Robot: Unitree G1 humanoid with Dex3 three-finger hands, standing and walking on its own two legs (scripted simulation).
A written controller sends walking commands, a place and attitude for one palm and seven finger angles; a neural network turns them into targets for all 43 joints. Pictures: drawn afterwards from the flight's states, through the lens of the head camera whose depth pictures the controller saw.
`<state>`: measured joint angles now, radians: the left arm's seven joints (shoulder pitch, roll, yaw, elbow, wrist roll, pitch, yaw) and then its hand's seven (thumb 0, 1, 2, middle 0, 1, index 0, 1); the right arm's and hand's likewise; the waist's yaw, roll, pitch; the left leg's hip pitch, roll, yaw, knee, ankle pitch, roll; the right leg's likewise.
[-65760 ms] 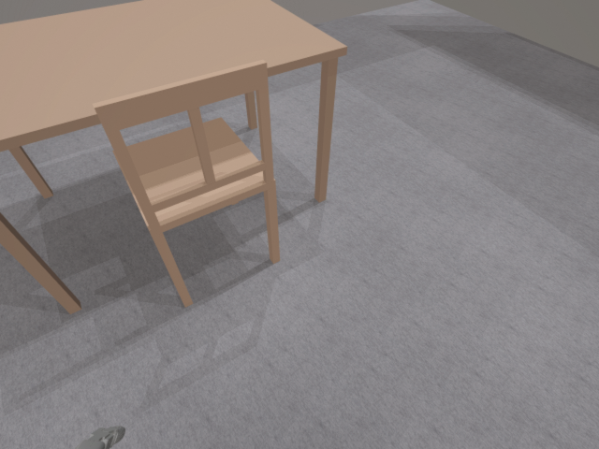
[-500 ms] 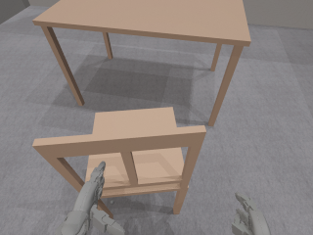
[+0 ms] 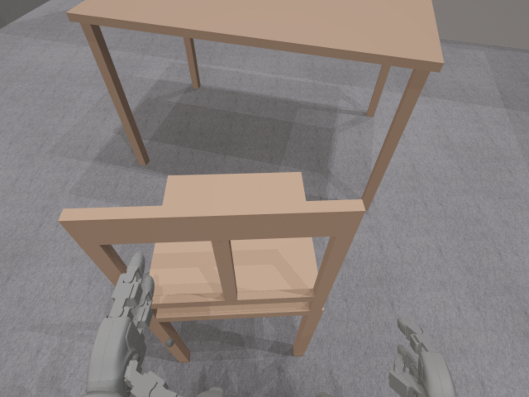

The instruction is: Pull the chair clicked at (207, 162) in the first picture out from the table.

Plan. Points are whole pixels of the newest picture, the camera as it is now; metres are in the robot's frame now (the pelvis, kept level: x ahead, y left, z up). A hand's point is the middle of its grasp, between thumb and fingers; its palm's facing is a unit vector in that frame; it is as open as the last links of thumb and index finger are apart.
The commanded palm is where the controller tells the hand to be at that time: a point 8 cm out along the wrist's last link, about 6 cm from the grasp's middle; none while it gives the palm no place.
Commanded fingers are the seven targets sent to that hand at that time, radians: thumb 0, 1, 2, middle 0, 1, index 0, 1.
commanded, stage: draw the hand back to the body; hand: left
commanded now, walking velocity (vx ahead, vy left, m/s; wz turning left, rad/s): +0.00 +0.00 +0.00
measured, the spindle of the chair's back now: (226, 270) +0.34 +0.08 -0.06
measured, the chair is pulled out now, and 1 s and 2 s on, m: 0.55 0.55 0.55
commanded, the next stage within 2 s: step back with the hand held close in 1.40 s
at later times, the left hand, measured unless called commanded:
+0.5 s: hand (101, 320) +0.20 +0.19 +0.11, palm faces +0.18 -0.94 -0.30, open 16.3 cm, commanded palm +0.16 +0.25 +0.15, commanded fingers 0.00 -0.01 0.46 -0.08 -0.11 -0.08 -0.11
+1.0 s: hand out of the picture +0.23 +0.26 +0.21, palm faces +0.43 -0.79 -0.42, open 9.7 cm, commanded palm +0.18 +0.30 +0.24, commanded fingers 0.00 0.90 0.90 -0.20 -0.30 -0.20 -0.30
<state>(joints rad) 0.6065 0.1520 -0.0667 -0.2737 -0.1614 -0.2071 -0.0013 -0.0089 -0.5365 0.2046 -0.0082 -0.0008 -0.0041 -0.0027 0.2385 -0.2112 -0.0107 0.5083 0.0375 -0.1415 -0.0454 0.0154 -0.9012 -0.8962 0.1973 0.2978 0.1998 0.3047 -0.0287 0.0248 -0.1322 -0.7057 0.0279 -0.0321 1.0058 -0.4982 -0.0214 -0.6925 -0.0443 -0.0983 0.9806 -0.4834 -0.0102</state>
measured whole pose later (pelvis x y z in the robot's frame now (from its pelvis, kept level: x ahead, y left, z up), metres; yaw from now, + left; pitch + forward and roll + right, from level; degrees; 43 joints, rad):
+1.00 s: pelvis +0.04 +0.00 +0.06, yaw -1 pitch -3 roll -1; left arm 0.52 0.36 0.32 -0.44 -0.08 -0.02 0.15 0.01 0.55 0.73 -0.17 -0.23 -0.16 -0.23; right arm 0.17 -0.21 0.03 0.63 0.03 -0.10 -0.08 0.02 -0.90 -0.90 0.20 0.30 0.20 0.30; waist 0.05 0.07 0.00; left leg -0.11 0.03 0.01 0.47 -0.32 -0.02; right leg -0.11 -0.02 -0.08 0.45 -0.29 0.00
